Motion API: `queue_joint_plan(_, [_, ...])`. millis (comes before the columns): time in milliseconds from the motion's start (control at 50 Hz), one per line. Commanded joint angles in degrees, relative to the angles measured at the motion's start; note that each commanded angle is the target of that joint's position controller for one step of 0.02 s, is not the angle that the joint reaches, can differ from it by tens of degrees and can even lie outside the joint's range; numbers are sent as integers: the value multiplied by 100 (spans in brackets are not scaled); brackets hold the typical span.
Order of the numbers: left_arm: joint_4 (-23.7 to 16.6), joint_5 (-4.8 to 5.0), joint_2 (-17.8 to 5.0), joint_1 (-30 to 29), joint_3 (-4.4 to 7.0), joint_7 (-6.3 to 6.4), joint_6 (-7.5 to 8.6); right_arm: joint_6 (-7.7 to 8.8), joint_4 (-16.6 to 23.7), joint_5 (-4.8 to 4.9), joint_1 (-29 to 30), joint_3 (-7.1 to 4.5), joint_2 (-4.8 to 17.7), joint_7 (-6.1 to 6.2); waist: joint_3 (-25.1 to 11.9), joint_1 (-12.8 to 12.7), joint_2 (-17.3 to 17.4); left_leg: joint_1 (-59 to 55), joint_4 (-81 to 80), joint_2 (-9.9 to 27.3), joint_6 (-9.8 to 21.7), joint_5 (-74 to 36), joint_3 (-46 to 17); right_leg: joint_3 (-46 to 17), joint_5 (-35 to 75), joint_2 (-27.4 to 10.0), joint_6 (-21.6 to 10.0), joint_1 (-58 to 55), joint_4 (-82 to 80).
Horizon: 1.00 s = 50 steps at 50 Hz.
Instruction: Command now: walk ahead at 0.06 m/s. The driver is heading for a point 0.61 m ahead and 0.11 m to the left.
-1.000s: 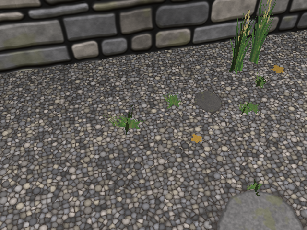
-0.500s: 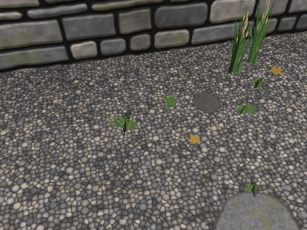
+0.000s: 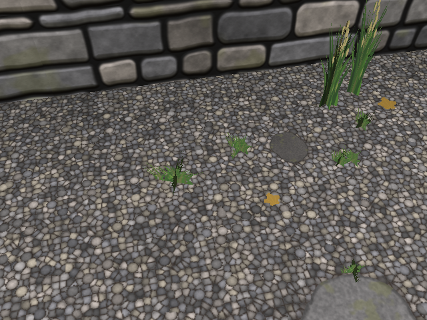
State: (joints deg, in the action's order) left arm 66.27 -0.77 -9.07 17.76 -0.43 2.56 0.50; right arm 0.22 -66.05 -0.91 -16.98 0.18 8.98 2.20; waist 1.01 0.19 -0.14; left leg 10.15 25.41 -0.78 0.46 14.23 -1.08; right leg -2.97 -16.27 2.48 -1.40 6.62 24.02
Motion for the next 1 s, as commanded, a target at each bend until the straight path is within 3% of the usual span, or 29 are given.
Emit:
queue_joint_plan(20, [-64, 34, -473, 359, 62, 29, 77, 83, 62, 33, -348, -67, 497, 40, 201, -10, 74, -245, -372, 524, 232, -1550, -456, -411, 1592, -566, -190, 194, -388])
queue_joint_plan(340, [-7, 34, -369, 389, 59, 76, 3, 12, 37, 42, -351, -99, 398, 82, 255, -7, 17, -401, -391, 544, 219, -1836, -404, -350, 1796, -641, -105, 84, -383])
queue_joint_plan(400, [-5, -8, -426, 438, 107, 59, -26, -32, 46, 15, -365, -159, 474, 57, 283, -2, 14, -254, -298, 259, 378, 319, -304, -255, -187, -377, -285, 255, -283])
queue_joint_plan(440, [-102, -40, -457, 433, 148, 9, -45, -68, 121, -8, -393, -213, 526, 3, 748, 12, 18, 268, -242, 220, 585, 2118, -514, -434, -1887, -314, -503, 815, -146])
queue_joint_plan(480, [-247, -34, -392, 427, 140, -31, 24, -11, 201, 5, -528, -217, 493, -37, 1170, 56, 82, 549, -234, 377, 794, 2768, -953, -678, -2447, -376, -650, 1314, 47])
queue_joint_plan(520, [-421, -55, -319, 288, 132, -71, 162, 101, 214, 3, -813, -246, 555, -60, 1174, 175, 234, 236, -374, 647, 1034, 2691, -1549, -646, -2046, -316, -688, 1695, 444])
queue_joint_plan(560, [-678, -113, -212, -34, 126, -153, 312, 183, 83, -12, -1380, -367, 884, -78, 963, 371, 840, -643, -951, 1244, 1442, 2436, -2667, 9, -1256, 31, -561, 2347, 1398])
queue_joint_plan(580, [-829, -154, -248, -167, 143, -196, 382, 201, 26, -25, -1558, -429, 1048, -80, 965, 372, 1077, -885, -1084, 1650, 1659, 1971, -3169, 348, -1139, 12, -514, 2676, 1758])
queue_joint_plan(600, [-944, -152, -328, -369, 170, -226, 444, 226, 32, -41, -1591, -442, 1014, -88, 1042, 401, 946, -912, -1076, 1805, 1726, 1414, -3252, 413, -1230, -89, -489, 2833, 1873])
queue_joint_plan(640, [-992, -59, -287, -263, 198, -294, 546, 256, 128, -60, -1353, -454, 963, -94, 968, 217, 756, -677, -936, 1752, 1557, 592, -2805, 379, -1120, -216, -451, 2465, 1646])
queue_joint_plan(660, [-905, 3, -261, 136, 217, -327, 576, 248, 239, -13, -992, -452, 937, -91, 877, -83, 698, -131, -786, 1562, 1343, 363, -2314, 436, -738, -205, -455, 1613, 1035])
queue_joint_plan(680, [-633, 69, -215, 976, 250, -336, 588, 244, 430, 49, -395, -428, 853, -101, 702, -585, 535, 941, -407, 1131, 1016, 146, -1610, 402, -347, -74, -488, -30, 248])
queue_joint_plan(700, [-367, 28, -601, 1871, 402, -283, 578, 314, 686, 75, 132, -353, 621, -140, 507, -1049, -377, 2088, 942, 410, 631, -245, -644, -780, -632, -570, -637, -1519, -592])
queue_joint_plan(720, [-192, 4, -1338, 2618, 612, -245, 534, 399, 956, 52, 227, -304, 391, -187, 331, -1160, -1869, 3119, 2890, -370, 305, 992, 416, -3109, -456, -2027, -1051, -2213, -1402])
queue_joint_plan(740, [-233, -18, -1023, 2277, 524, -217, 421, 373, 936, -129, 247, -373, 711, -181, 612, -804, -901, 3481, 3783, -33, 379, 1471, 123, -3134, 397, -2266, -1127, -1914, -1123])
queue_joint_plan(760, [-420, -57, -828, 1742, 459, -220, 402, 393, 900, -137, 171, -343, 510, -199, 782, -528, -326, 3514, 4085, 202, 412, 1071, -21, -2507, 1069, -2127, -1099, -1614, -996])
queue_joint_plan(780, [-530, -81, -701, 1391, 410, -222, 410, 419, 865, -71, 147, -314, 401, -233, 764, -369, -123, 3388, 4097, 316, 389, 689, -9, -1950, 1585, -1882, -1010, -1408, -1053])
queue_joint_plan(820, [-547, -55, -491, 1192, 298, -197, 467, 355, 909, -76, 183, -356, 441, -304, 617, -159, -275, 3248, 3894, 393, 335, 349, 163, -1170, 2355, -1459, -849, -1342, -1169])
queue_joint_plan(860, [-426, -32, -493, 1420, 254, -178, 516, 261, 976, -61, 262, -374, 432, -343, 498, -97, -471, 3239, 3812, 230, 328, 159, 396, -649, 3480, -1296, -696, -1432, -1118])
queue_joint_plan(960, [-405, -40, -430, 1316, 133, -110, 573, 196, 1471, -9, 1448, -228, 203, -400, 836, -103, -516, 2691, 2187, -104, 396, -639, 801, 348, 4265, -1022, -405, -634, -1490])
queue_joint_plan(1000, [-374, -28, -528, 1350, 114, -68, 619, 182, 1601, -2, 1715, -183, 230, -380, 784, -108, -596, 1945, 1419, -314, 524, -810, 1137, 580, 5324, -1101, -347, -474, -1400])
